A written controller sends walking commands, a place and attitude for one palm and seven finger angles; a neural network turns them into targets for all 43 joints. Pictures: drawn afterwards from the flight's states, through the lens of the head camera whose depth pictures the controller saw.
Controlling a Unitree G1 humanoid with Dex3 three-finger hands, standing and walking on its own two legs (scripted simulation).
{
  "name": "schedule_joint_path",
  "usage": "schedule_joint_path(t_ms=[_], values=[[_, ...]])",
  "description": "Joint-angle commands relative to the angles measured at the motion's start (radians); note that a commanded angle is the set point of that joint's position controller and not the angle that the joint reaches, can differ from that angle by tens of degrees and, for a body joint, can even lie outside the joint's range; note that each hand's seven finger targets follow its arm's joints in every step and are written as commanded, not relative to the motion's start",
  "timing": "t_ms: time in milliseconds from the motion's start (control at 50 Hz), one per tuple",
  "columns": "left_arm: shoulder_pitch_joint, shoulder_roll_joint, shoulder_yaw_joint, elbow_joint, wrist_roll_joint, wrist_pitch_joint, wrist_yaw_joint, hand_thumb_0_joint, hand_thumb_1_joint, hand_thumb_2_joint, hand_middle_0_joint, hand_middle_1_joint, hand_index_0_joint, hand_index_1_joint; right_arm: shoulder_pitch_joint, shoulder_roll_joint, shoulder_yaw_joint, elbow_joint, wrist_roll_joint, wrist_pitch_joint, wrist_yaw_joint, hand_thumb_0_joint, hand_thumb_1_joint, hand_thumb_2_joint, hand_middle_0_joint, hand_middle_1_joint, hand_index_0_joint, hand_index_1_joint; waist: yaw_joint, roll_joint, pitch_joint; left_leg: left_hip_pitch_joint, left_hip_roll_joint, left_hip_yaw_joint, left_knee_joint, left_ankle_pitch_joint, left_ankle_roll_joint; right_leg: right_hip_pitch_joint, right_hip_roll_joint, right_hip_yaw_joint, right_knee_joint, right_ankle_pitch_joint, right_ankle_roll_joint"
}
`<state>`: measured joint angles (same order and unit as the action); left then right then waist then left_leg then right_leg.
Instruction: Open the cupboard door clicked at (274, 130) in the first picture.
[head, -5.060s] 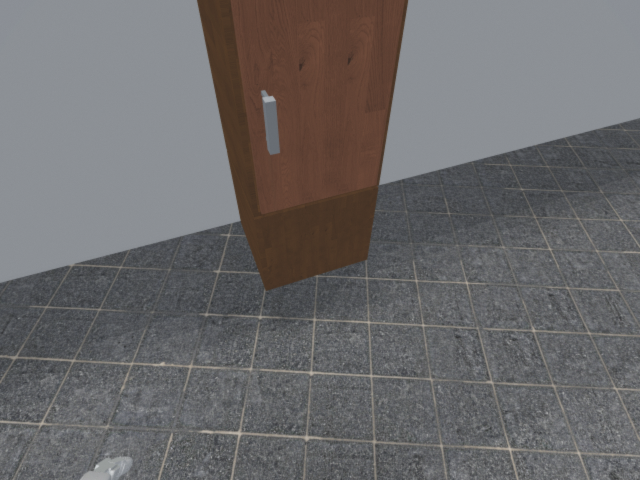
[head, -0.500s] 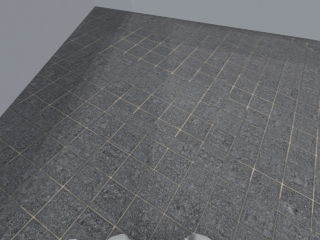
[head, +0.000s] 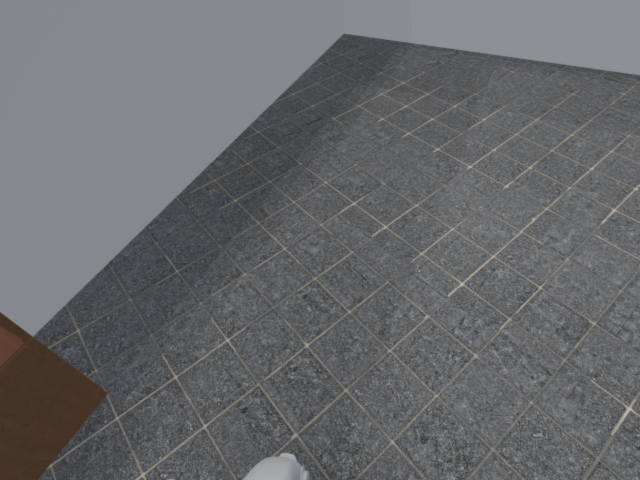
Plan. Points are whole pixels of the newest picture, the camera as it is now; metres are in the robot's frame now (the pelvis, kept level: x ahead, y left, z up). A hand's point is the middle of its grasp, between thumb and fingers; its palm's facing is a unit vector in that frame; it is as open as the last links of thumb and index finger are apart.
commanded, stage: turn to face it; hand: left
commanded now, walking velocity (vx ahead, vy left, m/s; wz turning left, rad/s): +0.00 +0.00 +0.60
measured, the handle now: out of the picture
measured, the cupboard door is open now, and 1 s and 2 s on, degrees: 0 0 0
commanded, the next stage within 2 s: take the last steps up to it in 1.78 s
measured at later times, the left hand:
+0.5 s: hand out of the picture -0.02 +0.28 -0.17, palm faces +0.34 -0.91 -0.26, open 7.4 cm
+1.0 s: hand out of the picture -0.04 +0.20 -0.13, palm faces +0.57 -0.77 -0.28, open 7.4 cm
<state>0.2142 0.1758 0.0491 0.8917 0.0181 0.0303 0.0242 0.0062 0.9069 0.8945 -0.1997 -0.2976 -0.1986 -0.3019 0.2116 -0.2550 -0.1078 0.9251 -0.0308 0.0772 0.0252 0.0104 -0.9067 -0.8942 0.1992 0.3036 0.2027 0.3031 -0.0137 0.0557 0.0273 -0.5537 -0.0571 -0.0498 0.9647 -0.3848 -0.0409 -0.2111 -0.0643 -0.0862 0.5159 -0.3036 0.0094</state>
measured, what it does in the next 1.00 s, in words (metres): steps on the spot, turning left: left foot, then right foot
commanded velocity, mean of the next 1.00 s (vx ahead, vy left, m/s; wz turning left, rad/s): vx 0.00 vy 0.00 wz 0.60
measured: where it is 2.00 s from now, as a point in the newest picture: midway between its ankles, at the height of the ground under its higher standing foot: outside the picture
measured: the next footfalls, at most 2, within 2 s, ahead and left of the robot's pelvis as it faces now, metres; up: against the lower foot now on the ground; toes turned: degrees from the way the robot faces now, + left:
left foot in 0.30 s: +0.01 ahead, +0.16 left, +0.00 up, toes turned +18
right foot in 0.76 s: +0.09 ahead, -0.08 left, +0.00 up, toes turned +25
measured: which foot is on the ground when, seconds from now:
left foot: up 0.00-0.28, down 0.30-0.78, up 0.80-1.00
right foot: down 0.00-0.30, up 0.32-0.74, down 0.76-1.00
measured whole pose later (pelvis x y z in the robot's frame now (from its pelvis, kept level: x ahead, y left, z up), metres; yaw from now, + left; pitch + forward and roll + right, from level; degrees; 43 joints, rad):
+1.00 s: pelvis -0.01 -0.01 +0.01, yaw +36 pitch -1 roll +2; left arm 0.21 0.17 0.02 0.87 0.02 0.02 0.02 0.01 0.90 0.89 -0.20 -0.30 -0.20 -0.30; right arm 0.25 -0.28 -0.10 0.95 -0.03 0.08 0.03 0.01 -0.91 -0.89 0.20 0.30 0.20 0.30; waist -0.04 0.04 0.06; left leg -0.51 0.02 -0.03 1.17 -0.34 -0.08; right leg -0.19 -0.11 -0.18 0.48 -0.27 -0.01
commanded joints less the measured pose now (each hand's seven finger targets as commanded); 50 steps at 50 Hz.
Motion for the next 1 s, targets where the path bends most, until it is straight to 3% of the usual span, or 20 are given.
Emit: schedule_joint_path(t_ms=[0, 160, 200, 240, 260, 280, 300, 320, 380, 420, 600, 700, 720, 740, 760, 780, 800, 840, 880, 980], values=[[-0.059, 0.175, 0.034, -0.088, 0.003, -0.041, 0.01, 0.0, 0.9, 0.9, -0.2, -0.3, -0.2, -0.3, -0.011, -0.068, -0.017, -0.071, 0.006, -0.021, 0.007, 0.0, -0.9, -0.9, 0.2, 0.3, 0.2, 0.3, -0.021, -0.229, 0.044, -0.081, 0.072, 0.038, 0.232, 0.041, -0.032, 0.012, -0.234, 0.091, -0.214, 0.248, -0.087], [0.08, 0.247, 0.054, -0.043, 0.015, -0.03, 0.007, 0.0, 0.9, 0.9, -0.2, -0.3, -0.2, -0.3, -0.16, -0.047, 0.013, -0.115, 0.016, -0.027, 0.01, 0.0, -0.9, -0.9, 0.2, 0.3, 0.2, 0.3, 0.067, -0.287, -0.001, 0.06, 0.089, 0.142, -0.136, -0.046, -0.036, 0.127, -0.302, 0.021, -0.117, 0.472, -0.116], [0.08, 0.264, 0.062, -0.037, 0.015, -0.026, 0.005, 0.0, 0.9, 0.9, -0.2, -0.3, -0.2, -0.3, -0.141, -0.05, 0.018, -0.113, 0.019, -0.037, 0.007, 0.0, -0.9, -0.9, 0.2, 0.3, 0.2, 0.3, 0.068, -0.305, -0.038, 0.129, 0.074, 0.169, -0.243, -0.039, -0.022, 0.152, -0.305, -0.002, -0.064, 0.543, -0.105], [0.07, 0.263, 0.065, -0.036, 0.007, -0.022, 0.0, 0.0, 0.9, 0.9, -0.2, -0.3, -0.2, -0.3, -0.073, -0.075, 0.013, -0.1, 0.017, -0.048, 0.004, 0.0, -0.9, -0.9, 0.2, 0.3, 0.2, 0.3, 0.032, -0.271, -0.089, 0.252, 0.059, 0.178, -0.445, 0.091, -0.007, 0.152, -0.281, -0.066, 0.058, 0.558, -0.052], [0.064, 0.252, 0.064, -0.041, -0.003, -0.018, -0.003, 0.0, 0.9, 0.9, -0.2, -0.3, -0.2, -0.3, -0.003, -0.121, 0.0, -0.081, 0.014, -0.056, 0.003, 0.0, -0.9, -0.9, 0.2, 0.3, 0.2, 0.3, -0.009, -0.17, -0.139, 0.427, 0.087, 0.131, -0.559, 0.264, 0.011, 0.049, -0.263, -0.095, 0.203, 0.482, -0.008], [0.055, 0.191, 0.056, -0.081, -0.011, -0.016, -0.01, 0.0, 0.9, 0.9, -0.2, -0.3, -0.2, -0.3, 0.075, -0.244, -0.03, -0.074, 0.009, -0.069, -0.006, 0.0, -0.9, -0.9, 0.2, 0.3, 0.2, 0.3, -0.056, 0.135, -0.204, 0.651, 0.341, -0.2, -0.581, 0.618, 0.12, -0.24, -0.133, -0.125, 0.434, 0.02, 0.072], [-0.014, 0.146, 0.032, -0.12, -0.007, -0.012, -0.009, 0.0, 0.9, 0.9, -0.2, -0.3, -0.2, -0.3, 0.142, -0.306, -0.044, -0.05, 0.023, -0.065, -0.015, 0.0, -0.9, -0.9, 0.2, 0.3, 0.2, 0.3, -0.086, 0.253, -0.213, 0.679, 0.486, -0.348, -0.555, 1.009, 0.243, -0.399, -0.068, -0.033, 0.583, -0.386, 0.098], [-0.054, 0.168, 0.035, -0.128, -0.002, -0.002, -0.003, 0.0, 0.9, 0.9, -0.2, -0.3, -0.2, -0.3, 0.157, -0.284, -0.036, -0.037, 0.021, -0.058, -0.018, 0.0, -0.9, -0.9, 0.2, 0.3, 0.2, 0.3, -0.088, 0.13, -0.181, 0.624, 0.481, -0.249, -0.535, 0.911, 0.264, -0.387, -0.092, 0.026, 0.647, -0.343, 0.08], [-0.076, 0.166, 0.048, -0.085, -0.003, 0.001, -0.009, 0.0, 0.9, 0.9, -0.2, -0.3, -0.2, -0.3, 0.001, -0.192, -0.009, -0.071, 0.01, -0.066, -0.037, 0.0, -0.9, -0.9, 0.2, 0.3, 0.2, 0.3, -0.037, 0.138, -0.069, 0.43, 0.327, -0.188, -0.582, 0.673, 0.2, -0.365, -0.082, 0.08, 0.674, -0.162, 0.082], [-0.032, 0.163, 0.05, -0.066, -0.002, 0.0, -0.018, 0.0, 0.9, 0.9, -0.2, -0.3, -0.2, -0.3, -0.041, -0.177, 0.0, -0.086, 0.011, -0.071, -0.037, 0.0, -0.9, -0.9, 0.2, 0.3, 0.2, 0.3, -0.007, 0.095, -0.087, 0.419, 0.278, -0.153, -0.595, 0.598, 0.179, -0.33, -0.061, 0.069, 0.637, -0.1, 0.086], [-0.106, 0.148, 0.04, -0.108, -0.007, -0.001, -0.006, 0.0, 0.9, 0.9, -0.2, -0.3, -0.2, -0.3, 0.007, -0.179, -0.013, -0.076, 0.004, -0.058, -0.031, 0.0, -0.9, -0.9, 0.2, 0.3, 0.2, 0.3, -0.028, 0.103, -0.063, 0.394, 0.27, -0.299, -0.608, 0.466, 0.215, -0.262, -0.003, 0.084, 0.356, -0.127, 0.09], [0.005, 0.156, 0.042, -0.093, -0.017, -0.016, 0.0, 0.0, 0.9, 0.9, -0.2, -0.3, -0.2, -0.3, -0.049, -0.178, -0.021, -0.095, 0.009, -0.048, -0.027, 0.0, -0.9, -0.9, 0.2, 0.3, 0.2, 0.3, 0.03, 0.102, -0.09, 0.235, 0.206, -0.332, -0.521, 0.444, 0.168, 0.023, 0.048, 0.063, 0.031, 0.018, 0.067], [0.048, 0.188, 0.05, -0.087, -0.013, -0.025, 0.004, 0.0, 0.9, 0.9, -0.2, -0.3, -0.2, -0.3, -0.059, -0.154, -0.017, -0.103, 0.016, -0.049, -0.024, 0.0, -0.9, -0.9, 0.2, 0.3, 0.2, 0.3, 0.057, 0.024, -0.097, 0.137, 0.162, -0.305, -0.454, 0.334, 0.125, 0.152, 0.004, 0.096, -0.116, 0.096, 0.06], [0.065, 0.276, 0.067, -0.09, 0.004, -0.038, 0.012, 0.0, 0.9, 0.9, -0.2, -0.3, -0.2, -0.3, -0.019, -0.075, -0.006, -0.112, 0.025, -0.049, -0.018, 0.0, -0.9, -0.9, 0.2, 0.3, 0.2, 0.3, 0.061, -0.253, -0.115, -0.043, 0.037, -0.153, -0.244, 0.026, 0.04, 0.291, -0.246, 0.333, -0.269, 0.026, -0.008], [0.046, 0.331, 0.067, -0.107, 0.006, -0.031, 0.013, 0.0, 0.9, 0.9, -0.2, -0.3, -0.2, -0.3, -0.021, -0.075, -0.008, -0.13, 0.015, -0.047, -0.021, 0.0, -0.9, -0.9, 0.2, 0.3, 0.2, 0.3, 0.058, -0.379, -0.09, -0.092, -0.03, -0.032, -0.01, -0.201, -0.007, 0.174, -0.443, 0.502, -0.295, 0.069, -0.108], [0.004, 0.299, 0.057, -0.123, 0.001, -0.025, 0.014, 0.0, 0.9, 0.9, -0.2, -0.3, -0.2, -0.3, -0.023, -0.113, -0.018, -0.122, 0.006, -0.04, -0.017, 0.0, -0.9, -0.9, 0.2, 0.3, 0.2, 0.3, 0.038, -0.269, -0.058, -0.052, 0.021, -0.067, 0.133, -0.17, 0.004, 0.05, -0.421, 0.427, -0.29, 0.014, -0.141], [-0.064, 0.248, 0.052, -0.133, -0.002, -0.033, 0.014, 0.0, 0.9, 0.9, -0.2, -0.3, -0.2, -0.3, 0.001, -0.117, -0.024, -0.092, 0.002, -0.025, -0.01, 0.0, -0.9, -0.9, 0.2, 0.3, 0.2, 0.3, 0.003, -0.297, -0.015, -0.032, 0.049, -0.074, 0.197, -0.097, 0.002, -0.041, -0.36, 0.36, -0.326, -0.093, -0.109], [-0.131, 0.201, 0.033, -0.142, -0.004, -0.03, 0.009, 0.0, 0.9, 0.9, -0.2, -0.3, -0.2, -0.3, 0.028, -0.104, -0.019, -0.057, 0.001, -0.015, 0.001, 0.0, -0.9, -0.9, 0.2, 0.3, 0.2, 0.3, -0.032, -0.242, 0.047, -0.026, 0.072, -0.014, 0.278, 0.011, -0.016, -0.063, -0.266, 0.201, -0.285, 0.005, -0.078], [-0.078, 0.18, 0.026, -0.127, -0.003, -0.041, 0.007, 0.0, 0.9, 0.9, -0.2, -0.3, -0.2, -0.3, 0.031, -0.082, -0.011, -0.048, 0.004, -0.015, 0.007, 0.0, -0.9, -0.9, 0.2, 0.3, 0.2, 0.3, -0.019, -0.232, 0.032, -0.043, 0.072, 0.015, 0.283, 0.056, -0.032, 0.002, -0.231, 0.1, -0.238, 0.17, -0.076], [0.038, 0.204, 0.035, -0.08, 0.003, -0.039, 0.01, 0.0, 0.9, 0.9, -0.2, -0.3, -0.2, -0.3, -0.05, -0.074, -0.001, -0.063, 0.009, -0.011, 0.007, 0.0, -0.9, -0.9, 0.2, 0.3, 0.2, 0.3, 0.034, -0.227, -0.004, -0.043, 0.096, 0.057, 0.152, 0.017, -0.052, 0.126, -0.274, 0.054, -0.208, 0.277, -0.107]])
